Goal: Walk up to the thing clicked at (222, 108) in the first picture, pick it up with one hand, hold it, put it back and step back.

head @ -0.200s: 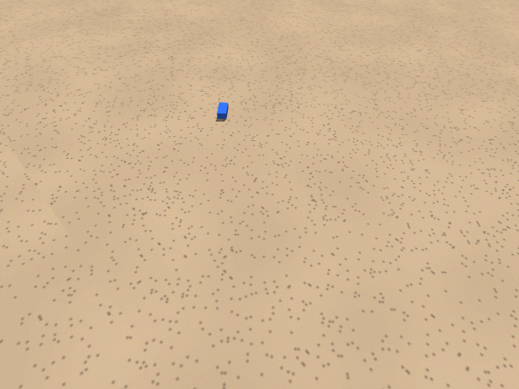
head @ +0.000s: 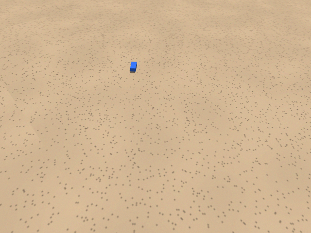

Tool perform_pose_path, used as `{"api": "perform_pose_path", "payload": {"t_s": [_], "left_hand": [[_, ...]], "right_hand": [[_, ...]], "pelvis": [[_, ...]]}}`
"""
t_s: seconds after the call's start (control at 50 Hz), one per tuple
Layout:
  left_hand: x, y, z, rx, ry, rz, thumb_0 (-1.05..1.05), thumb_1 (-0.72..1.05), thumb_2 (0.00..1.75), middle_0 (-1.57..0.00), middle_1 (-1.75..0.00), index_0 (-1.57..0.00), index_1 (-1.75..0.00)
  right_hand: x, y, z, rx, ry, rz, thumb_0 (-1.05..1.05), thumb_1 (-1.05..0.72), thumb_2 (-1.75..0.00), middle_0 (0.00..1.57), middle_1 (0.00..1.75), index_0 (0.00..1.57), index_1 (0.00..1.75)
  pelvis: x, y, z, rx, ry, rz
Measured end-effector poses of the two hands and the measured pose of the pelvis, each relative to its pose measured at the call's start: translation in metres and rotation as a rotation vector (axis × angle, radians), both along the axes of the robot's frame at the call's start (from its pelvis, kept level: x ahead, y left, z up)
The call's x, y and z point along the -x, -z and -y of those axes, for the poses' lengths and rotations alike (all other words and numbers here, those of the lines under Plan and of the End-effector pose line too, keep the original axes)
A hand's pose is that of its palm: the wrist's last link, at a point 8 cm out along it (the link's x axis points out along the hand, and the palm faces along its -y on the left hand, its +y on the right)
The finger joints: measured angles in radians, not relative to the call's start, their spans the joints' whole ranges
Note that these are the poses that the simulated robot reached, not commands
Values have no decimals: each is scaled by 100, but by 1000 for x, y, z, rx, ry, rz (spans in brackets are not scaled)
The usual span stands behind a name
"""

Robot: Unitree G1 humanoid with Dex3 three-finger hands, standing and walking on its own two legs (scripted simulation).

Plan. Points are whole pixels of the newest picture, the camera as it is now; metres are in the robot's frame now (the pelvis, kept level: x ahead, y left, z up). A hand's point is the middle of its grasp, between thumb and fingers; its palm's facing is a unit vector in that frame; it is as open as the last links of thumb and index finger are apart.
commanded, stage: stand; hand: left
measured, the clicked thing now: (133, 66) +1.82 +0.22 -0.76
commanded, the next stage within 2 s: walk up in 0.92 s
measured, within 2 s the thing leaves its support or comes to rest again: neither
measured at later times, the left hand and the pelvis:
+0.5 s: hand out of the picture +0.08 +0.25 -0.16, palm faces -0.02 -0.94 -0.33, open 7.4 cm; pelvis +0.00 +0.00 +0.00, yaw +0 degrees
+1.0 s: hand out of the picture +0.07 +0.26 -0.16, palm faces -0.08 -0.94 -0.34, open 7.4 cm; pelvis +0.01 +0.00 +0.00, yaw -4 degrees
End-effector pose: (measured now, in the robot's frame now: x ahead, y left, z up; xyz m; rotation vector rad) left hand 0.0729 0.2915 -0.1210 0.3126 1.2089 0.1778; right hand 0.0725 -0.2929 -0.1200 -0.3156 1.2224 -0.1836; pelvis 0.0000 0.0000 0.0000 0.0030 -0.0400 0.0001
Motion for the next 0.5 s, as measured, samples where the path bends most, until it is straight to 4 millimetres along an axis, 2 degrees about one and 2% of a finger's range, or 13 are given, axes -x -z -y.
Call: {"api": "perform_pose_path", "payload": {"t_s": [0.5], "left_hand": [[1, 0, -1, -1, -9, -8, 1, 90, 90, -20, -30, -20, -30]], "right_hand": [[-1, -1, 1, 6, -5, -9, 1, -90, -90, 20, 30, 20, 30]], "pelvis": [[-3, -1, 1, 1, -5, -2]]}}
